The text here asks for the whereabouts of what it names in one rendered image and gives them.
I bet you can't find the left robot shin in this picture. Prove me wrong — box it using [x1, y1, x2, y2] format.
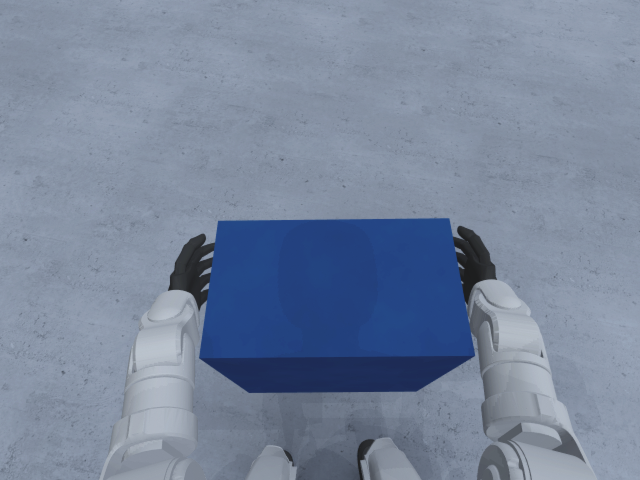
[250, 445, 289, 468]

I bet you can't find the carton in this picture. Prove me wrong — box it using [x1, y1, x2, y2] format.
[199, 218, 475, 393]

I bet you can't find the left robot upper arm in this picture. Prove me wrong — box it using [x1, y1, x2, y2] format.
[106, 456, 206, 480]

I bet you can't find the robot left foot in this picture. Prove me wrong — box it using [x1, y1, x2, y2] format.
[284, 450, 294, 467]

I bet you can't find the right robot hand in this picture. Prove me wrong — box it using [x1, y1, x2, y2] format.
[453, 226, 497, 305]

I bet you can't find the left robot forearm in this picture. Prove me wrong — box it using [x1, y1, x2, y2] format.
[99, 290, 200, 480]

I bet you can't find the right robot forearm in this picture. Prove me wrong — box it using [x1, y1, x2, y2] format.
[467, 279, 597, 479]

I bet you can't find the right robot upper arm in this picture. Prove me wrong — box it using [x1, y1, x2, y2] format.
[477, 439, 597, 480]

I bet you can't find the left robot hand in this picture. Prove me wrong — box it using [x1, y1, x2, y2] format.
[168, 234, 215, 311]

